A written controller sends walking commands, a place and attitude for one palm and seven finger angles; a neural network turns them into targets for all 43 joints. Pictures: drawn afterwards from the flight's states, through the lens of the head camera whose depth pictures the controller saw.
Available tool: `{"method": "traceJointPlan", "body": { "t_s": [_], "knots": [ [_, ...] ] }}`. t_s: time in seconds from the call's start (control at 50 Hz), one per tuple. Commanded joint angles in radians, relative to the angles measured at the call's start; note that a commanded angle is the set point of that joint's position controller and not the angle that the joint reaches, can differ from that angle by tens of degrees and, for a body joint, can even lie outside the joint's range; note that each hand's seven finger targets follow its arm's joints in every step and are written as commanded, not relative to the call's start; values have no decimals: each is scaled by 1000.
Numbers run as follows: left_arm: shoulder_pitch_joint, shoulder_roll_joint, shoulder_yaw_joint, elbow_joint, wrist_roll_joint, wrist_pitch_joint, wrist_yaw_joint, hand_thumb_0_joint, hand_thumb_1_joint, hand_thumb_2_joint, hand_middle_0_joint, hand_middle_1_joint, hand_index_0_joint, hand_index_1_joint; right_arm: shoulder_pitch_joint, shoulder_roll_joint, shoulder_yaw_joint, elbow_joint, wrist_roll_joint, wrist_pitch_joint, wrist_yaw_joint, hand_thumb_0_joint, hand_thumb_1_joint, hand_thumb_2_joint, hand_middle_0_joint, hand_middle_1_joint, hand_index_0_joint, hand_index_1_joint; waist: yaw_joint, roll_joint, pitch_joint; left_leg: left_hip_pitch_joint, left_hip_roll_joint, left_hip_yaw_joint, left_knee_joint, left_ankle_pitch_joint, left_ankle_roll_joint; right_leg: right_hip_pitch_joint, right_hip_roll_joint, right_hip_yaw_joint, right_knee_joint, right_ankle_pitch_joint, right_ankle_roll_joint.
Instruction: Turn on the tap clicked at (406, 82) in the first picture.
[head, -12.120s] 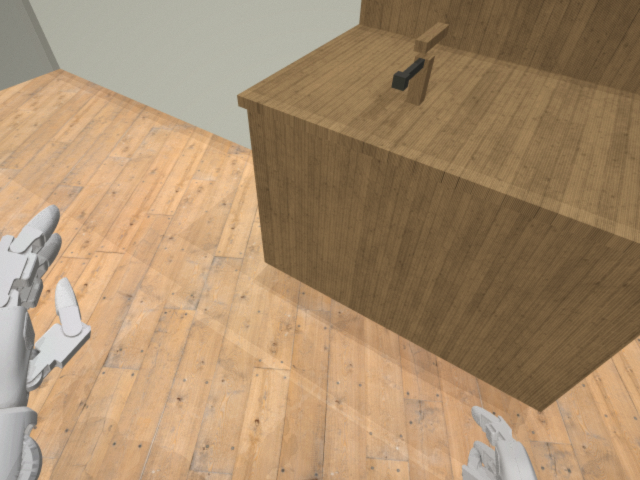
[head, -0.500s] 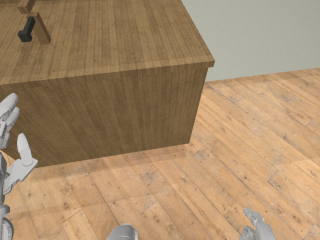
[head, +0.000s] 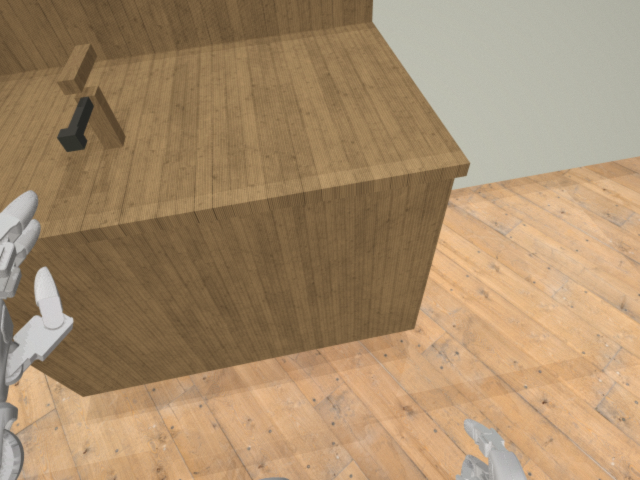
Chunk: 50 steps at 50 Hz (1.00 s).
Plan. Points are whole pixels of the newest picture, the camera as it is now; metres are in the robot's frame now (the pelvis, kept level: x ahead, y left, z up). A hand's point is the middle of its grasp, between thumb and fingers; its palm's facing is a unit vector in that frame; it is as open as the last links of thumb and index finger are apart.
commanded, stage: take the last steps up to it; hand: left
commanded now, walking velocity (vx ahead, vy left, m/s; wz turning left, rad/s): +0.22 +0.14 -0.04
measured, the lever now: (72, 139) +0.56 +0.45 +0.12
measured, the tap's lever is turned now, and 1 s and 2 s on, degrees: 0 0 0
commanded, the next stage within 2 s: come to a stop and stand still in 0.52 s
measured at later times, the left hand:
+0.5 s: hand (43, 238) +0.30 +0.30 +0.19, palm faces +0.36 -0.83 -0.42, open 7.4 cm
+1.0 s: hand (51, 212) +0.34 +0.33 +0.18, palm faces +0.30 -0.86 -0.42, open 7.4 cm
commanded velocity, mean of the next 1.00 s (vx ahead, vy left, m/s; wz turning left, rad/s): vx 0.07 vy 0.02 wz -0.04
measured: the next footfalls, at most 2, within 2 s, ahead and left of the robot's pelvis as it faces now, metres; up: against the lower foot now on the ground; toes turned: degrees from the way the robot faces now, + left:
left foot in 0.28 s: +0.16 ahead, +0.20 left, +0.00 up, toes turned -2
right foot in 0.58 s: +0.13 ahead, -0.03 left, +0.00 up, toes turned -10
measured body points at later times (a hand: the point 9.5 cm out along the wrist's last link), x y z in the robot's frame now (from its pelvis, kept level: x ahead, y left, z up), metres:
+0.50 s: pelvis +0.07 +0.08 +0.01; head +0.10 +0.08 +0.46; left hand +0.27 +0.35 +0.21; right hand +0.24 -0.13 -0.08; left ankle +0.12 +0.18 -0.73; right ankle +0.07 -0.04 -0.69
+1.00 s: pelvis +0.10 +0.10 +0.01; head +0.14 +0.12 +0.46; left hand +0.32 +0.37 +0.21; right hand +0.26 -0.14 -0.06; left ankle +0.14 +0.21 -0.73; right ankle +0.08 -0.01 -0.71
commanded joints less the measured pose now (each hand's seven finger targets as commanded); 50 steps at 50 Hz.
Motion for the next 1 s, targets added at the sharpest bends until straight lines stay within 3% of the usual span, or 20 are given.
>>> {"method": "traceJointPlan", "body": {
  "t_s": [0.0,0.08,0.14,0.22,0.24,0.26,0.28,0.3,0.38,0.5,0.54,0.58,0.6,0.64,0.7,0.76,0.8,0.86,0.92,0.98],
  "knots": [
    [-91,189,126,-200,1,-87,31,0,900,900,-200,-300,-200,-300,-93,-122,-45,-156,-8,-46,-1,0,-900,-900,200,300,200,300,-24,-151,-96,-358,68,-140,340,32,-37,308,-363,436,-307,311,-126],
    [-13,197,141,-247,7,-112,39,0,900,900,-200,-300,-200,-300,-93,-118,-52,-176,-14,-31,-6,0,-900,-900,200,300,200,300,-26,-190,-129,-185,75,-47,14,107,-33,245,-281,181,-258,524,-71],
    [41,197,164,-289,0,-103,50,0,900,900,-200,-300,-200,-300,-89,-107,-59,-209,-17,-34,-7,0,-900,-900,200,300,200,300,0,-231,-148,-54,26,52,-203,137,-23,234,-259,178,-243,457,-68],
    [-8,184,154,-301,1,-99,57,0,900,900,-200,-300,-200,-300,-60,-122,-80,-219,-11,-36,-28,0,-900,-900,200,300,200,300,-27,-155,-158,183,11,81,-435,258,-15,147,-190,151,-117,247,-6],
    [-46,174,138,-309,-1,-106,54,0,900,900,-200,-300,-200,-300,-45,-141,-88,-222,-5,-39,-33,0,-900,-900,200,300,200,300,-41,-51,-161,254,65,12,-467,256,8,75,-149,127,-7,142,19],
    [-68,160,125,-323,-2,-110,52,0,900,900,-200,-300,-200,-300,-42,-170,-102,-228,1,-43,-37,0,-900,-900,200,300,200,300,-46,162,-175,353,225,-201,-499,376,77,-79,-48,54,195,-67,65],
    [-65,175,129,-275,5,-119,50,0,900,900,-200,-300,-200,-300,-34,-165,-97,-228,-1,-49,-33,0,-900,-900,200,300,200,300,-41,212,-179,334,348,-386,-575,365,164,-177,7,71,396,-349,70],
    [-63,211,156,-240,4,-117,48,0,900,900,-200,-300,-200,-300,-60,-153,-85,-214,-11,-55,-36,0,-900,-900,200,300,200,300,-39,251,-165,284,391,-458,-607,292,221,-228,-14,121,510,-341,66],
    [-31,159,110,-336,-5,-112,30,0,900,900,-200,-300,-200,-300,-67,-144,-80,-200,4,-74,-17,0,-900,-900,200,300,200,300,-30,163,-167,245,287,-206,-538,399,182,-188,-38,98,360,-190,82],
    [9,167,128,-270,-12,-65,41,0,900,900,-200,-300,-200,-300,-65,-133,-47,-196,-4,-72,-25,0,-900,-900,200,300,200,300,-27,102,-164,128,255,-132,-517,215,114,70,24,22,-38,-86,82],
    [-29,170,131,-232,-5,-54,42,0,900,900,-200,-300,-200,-300,-76,-127,-42,-195,-4,-57,-31,0,-900,-900,200,300,200,300,-28,34,-152,37,207,-82,-425,74,69,177,-11,82,-186,0,59],
    [-79,196,141,-202,-10,-42,43,0,900,900,-200,-300,-200,-300,-74,-101,-31,-208,-6,-48,-28,0,-900,-900,200,300,200,300,-40,-271,-119,-120,39,24,-175,-88,-7,194,-238,492,-323,-22,-55],
    [-73,180,127,-159,-21,-30,39,0,900,900,-200,-300,-200,-300,-76,-115,-42,-204,-4,-49,-21,0,-900,-900,200,300,200,300,-17,-387,-84,-176,15,-4,-14,-77,-23,192,-321,607,-373,8,-114],
    [-94,174,117,-183,-16,-37,44,0,900,900,-200,-300,-200,-300,-98,-102,-19,-193,-2,-45,-12,0,-900,-900,200,300,200,300,-24,-279,-95,-209,39,-95,87,-50,-36,251,-334,494,-320,321,-144],
    [-58,158,102,-210,1,-48,49,0,900,900,-200,-300,-200,-300,-125,-90,-8,-196,-8,-37,-24,0,-900,-900,200,300,200,300,-14,-225,-150,-46,15,-35,-184,29,-33,279,-223,249,-199,665,-74],
    [-30,162,104,-276,-5,-47,52,0,900,900,-200,-300,-200,-300,-97,-105,-30,-209,-10,-26,-35,0,-900,-900,200,300,200,300,-35,-144,-192,147,0,-8,-447,311,-33,256,-154,165,-120,550,3],
    [-15,167,102,-322,-6,-51,46,0,900,900,-200,-300,-200,-300,-85,-143,-53,-233,-5,-23,-36,0,-900,-900,200,300,200,300,-19,7,-203,241,158,-142,-473,628,10,156,-59,129,-66,257,62],
    [-25,196,130,-362,-7,-73,32,0,900,900,-200,-300,-200,-300,-77,-135,-52,-238,-28,-41,-30,0,-900,-900,200,300,200,300,-25,247,-136,229,297,-329,-582,744,87,-2,15,127,126,-205,78],
    [-9,163,104,-354,-8,-73,33,0,900,900,-200,-300,-200,-300,-30,-147,-67,-226,-19,-66,-4,0,-900,-900,200,300,200,300,-33,188,-199,385,277,-232,-473,993,81,-41,35,121,54,-136,73],
    [55,144,99,-316,-21,-46,26,0,900,900,-200,-300,-200,-300,-21,-151,-68,-236,-11,-69,13,0,-900,-900,200,300,200,300,-45,163,-206,385,275,-194,-458,964,65,9,54,100,-63,-75,77]
  ]
}}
